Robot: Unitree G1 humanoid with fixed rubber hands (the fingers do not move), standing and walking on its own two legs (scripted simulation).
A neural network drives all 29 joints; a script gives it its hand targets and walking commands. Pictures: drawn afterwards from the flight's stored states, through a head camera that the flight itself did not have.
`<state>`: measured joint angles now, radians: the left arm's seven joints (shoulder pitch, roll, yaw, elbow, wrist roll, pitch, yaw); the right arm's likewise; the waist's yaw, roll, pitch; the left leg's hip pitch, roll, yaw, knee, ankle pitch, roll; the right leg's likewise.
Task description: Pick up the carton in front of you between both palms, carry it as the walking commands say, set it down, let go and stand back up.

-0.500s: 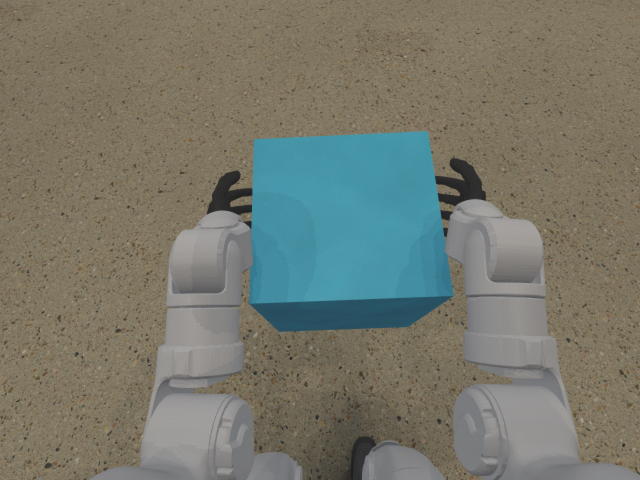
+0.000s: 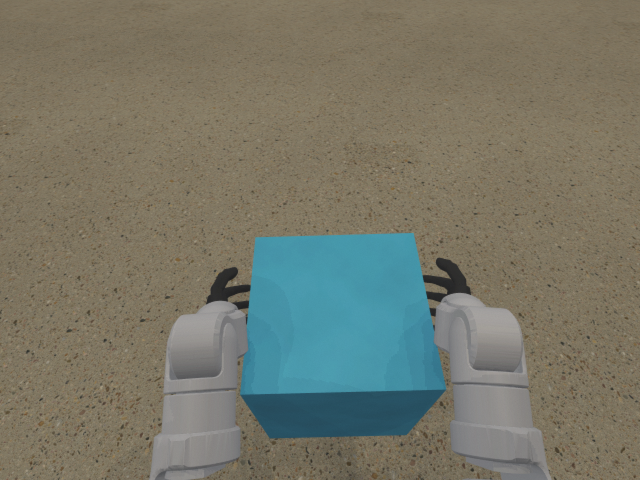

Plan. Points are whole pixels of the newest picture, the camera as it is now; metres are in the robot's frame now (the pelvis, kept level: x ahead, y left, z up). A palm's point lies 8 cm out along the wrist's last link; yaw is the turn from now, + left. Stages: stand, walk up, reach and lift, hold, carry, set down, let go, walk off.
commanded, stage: carry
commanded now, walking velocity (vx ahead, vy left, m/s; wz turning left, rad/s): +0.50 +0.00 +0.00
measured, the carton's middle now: (336, 343) +0.30 +0.00 -0.03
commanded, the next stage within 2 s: none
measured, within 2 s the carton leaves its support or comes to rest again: neither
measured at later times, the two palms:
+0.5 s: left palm (258, 177) +0.55 +0.12 +0.08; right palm (424, 171) +0.57 -0.16 +0.07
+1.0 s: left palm (261, 132) +0.70 +0.14 +0.07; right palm (407, 130) +0.70 -0.15 +0.08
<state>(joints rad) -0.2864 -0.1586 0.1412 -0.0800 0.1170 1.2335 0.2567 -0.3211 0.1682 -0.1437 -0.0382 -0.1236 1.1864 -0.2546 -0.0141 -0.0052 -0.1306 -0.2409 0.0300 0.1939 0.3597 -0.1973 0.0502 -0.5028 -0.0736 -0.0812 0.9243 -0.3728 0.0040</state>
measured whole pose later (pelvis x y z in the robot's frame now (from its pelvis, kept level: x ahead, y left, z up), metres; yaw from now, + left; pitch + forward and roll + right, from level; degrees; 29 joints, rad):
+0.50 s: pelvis +0.27 -0.03 +0.00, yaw +3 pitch +4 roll +1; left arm -0.31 -0.17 0.13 -0.14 0.11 1.22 0.26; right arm -0.33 0.17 -0.15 -0.14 -0.12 1.19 -0.26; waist 0.02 0.02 -0.05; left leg -0.52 0.06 0.11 0.71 -0.29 -0.02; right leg -0.23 -0.05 -0.20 0.35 -0.19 -0.03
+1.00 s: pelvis +0.40 +0.00 -0.01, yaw +0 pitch +5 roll +0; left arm -0.34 -0.17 0.15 -0.13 0.13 1.23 0.25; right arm -0.35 0.18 -0.16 -0.12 -0.14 1.19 -0.24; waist 0.00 0.00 -0.10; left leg -0.37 0.05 0.21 0.53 -0.23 0.04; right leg -0.15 -0.08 -0.14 0.49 -0.39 0.05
